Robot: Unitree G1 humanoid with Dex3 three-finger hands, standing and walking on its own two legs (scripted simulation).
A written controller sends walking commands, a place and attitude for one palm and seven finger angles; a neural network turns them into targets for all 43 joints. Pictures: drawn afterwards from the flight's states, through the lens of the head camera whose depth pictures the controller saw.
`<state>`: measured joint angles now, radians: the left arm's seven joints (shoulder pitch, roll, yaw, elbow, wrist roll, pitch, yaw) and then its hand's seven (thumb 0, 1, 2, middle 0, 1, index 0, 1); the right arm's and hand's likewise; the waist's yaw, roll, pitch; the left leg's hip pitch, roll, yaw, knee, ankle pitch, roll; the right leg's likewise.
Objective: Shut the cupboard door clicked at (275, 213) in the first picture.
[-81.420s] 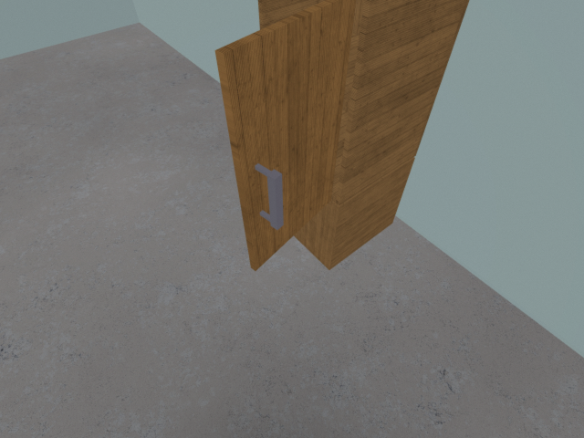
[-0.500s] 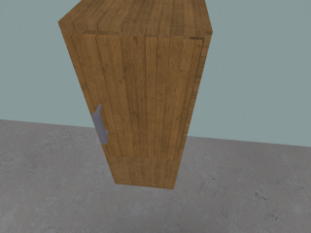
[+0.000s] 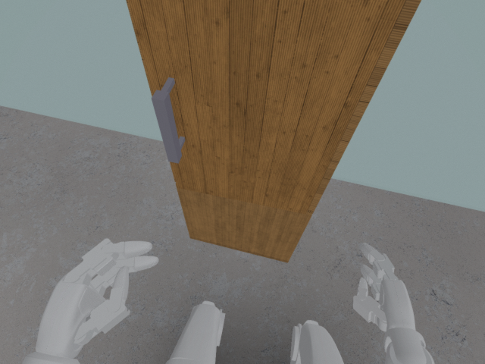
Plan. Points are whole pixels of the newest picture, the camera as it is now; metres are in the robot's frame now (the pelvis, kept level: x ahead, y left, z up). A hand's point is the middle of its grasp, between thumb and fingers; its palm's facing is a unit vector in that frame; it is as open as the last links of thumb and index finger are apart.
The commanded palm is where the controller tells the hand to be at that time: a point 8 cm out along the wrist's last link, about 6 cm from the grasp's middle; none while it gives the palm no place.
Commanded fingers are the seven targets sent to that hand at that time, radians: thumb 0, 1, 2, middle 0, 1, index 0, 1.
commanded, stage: raise the hand and make a fist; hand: left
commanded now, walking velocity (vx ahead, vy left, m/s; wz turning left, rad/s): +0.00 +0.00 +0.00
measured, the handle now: (172, 123) +0.49 +0.21 +0.07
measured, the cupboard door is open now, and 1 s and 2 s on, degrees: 2 2 2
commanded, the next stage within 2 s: bring the fist close to the handle in 1.34 s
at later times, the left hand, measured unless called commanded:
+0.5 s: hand (130, 283) +0.21 +0.19 +0.06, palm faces -0.08 -1.00 -0.03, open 3.3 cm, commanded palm +0.18 +0.24 +0.08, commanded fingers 0.00 0.90 0.90 -1.19 -1.38 -1.19 -1.38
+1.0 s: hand (133, 260) +0.23 +0.19 +0.07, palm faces -0.07 -1.00 -0.05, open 3.1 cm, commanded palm +0.21 +0.24 +0.08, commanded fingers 0.00 0.90 0.90 -1.30 -1.50 -1.30 -1.50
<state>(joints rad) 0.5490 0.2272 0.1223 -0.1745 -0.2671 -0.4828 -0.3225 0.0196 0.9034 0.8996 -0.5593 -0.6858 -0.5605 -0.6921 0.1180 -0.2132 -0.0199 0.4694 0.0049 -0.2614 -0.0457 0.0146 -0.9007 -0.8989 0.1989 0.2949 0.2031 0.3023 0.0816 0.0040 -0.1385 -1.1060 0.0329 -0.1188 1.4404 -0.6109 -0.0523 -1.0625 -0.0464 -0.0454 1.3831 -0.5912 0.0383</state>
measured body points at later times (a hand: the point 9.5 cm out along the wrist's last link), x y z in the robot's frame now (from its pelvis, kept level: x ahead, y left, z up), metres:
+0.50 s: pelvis +0.00 +0.01 +0.01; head +0.08 +0.02 +0.45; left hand +0.20 +0.24 +0.07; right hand +0.20 -0.25 -0.05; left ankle +0.05 +0.14 -0.59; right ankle +0.05 -0.15 -0.59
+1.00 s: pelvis +0.01 +0.01 +0.01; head +0.08 +0.02 +0.46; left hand +0.23 +0.25 +0.08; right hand +0.20 -0.23 -0.05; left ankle +0.05 +0.14 -0.59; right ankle +0.05 -0.15 -0.59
